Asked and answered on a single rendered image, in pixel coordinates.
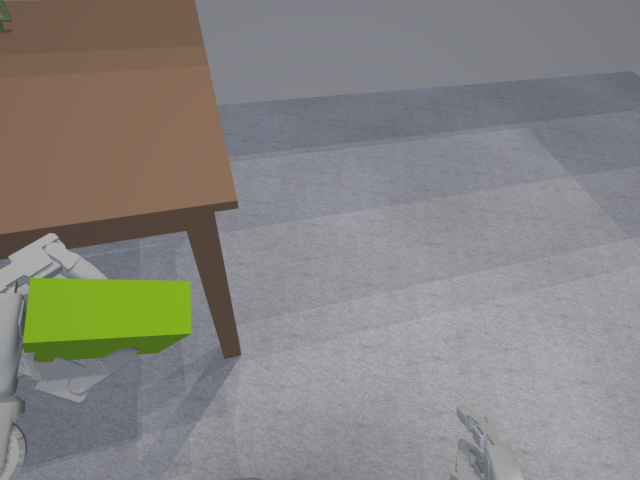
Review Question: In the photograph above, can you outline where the right robot hand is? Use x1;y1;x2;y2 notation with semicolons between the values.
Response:
451;405;526;480

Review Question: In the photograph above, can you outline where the left robot hand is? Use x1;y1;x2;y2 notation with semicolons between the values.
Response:
0;233;139;404

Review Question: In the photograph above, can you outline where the table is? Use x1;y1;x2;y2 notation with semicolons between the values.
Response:
0;0;241;359

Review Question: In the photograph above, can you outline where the robot left forearm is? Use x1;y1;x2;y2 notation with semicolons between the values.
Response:
0;396;27;480

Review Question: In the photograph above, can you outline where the sponge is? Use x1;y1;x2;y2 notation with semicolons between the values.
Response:
23;278;191;363

